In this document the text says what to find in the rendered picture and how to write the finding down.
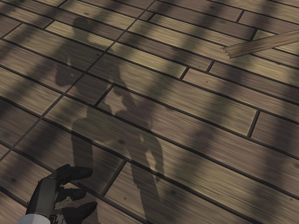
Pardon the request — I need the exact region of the left robot hand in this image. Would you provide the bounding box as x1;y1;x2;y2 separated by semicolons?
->
25;164;97;224

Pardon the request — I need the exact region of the left robot forearm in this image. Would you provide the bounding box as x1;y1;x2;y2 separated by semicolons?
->
16;214;50;224

